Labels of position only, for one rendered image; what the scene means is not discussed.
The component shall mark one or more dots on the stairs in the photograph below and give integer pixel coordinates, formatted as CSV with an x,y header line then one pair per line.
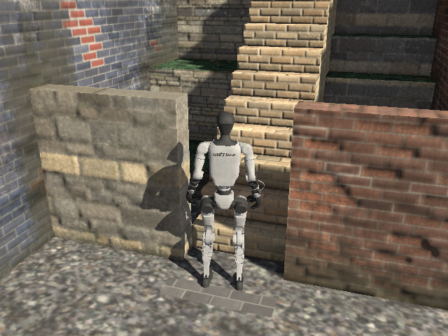
x,y
285,59

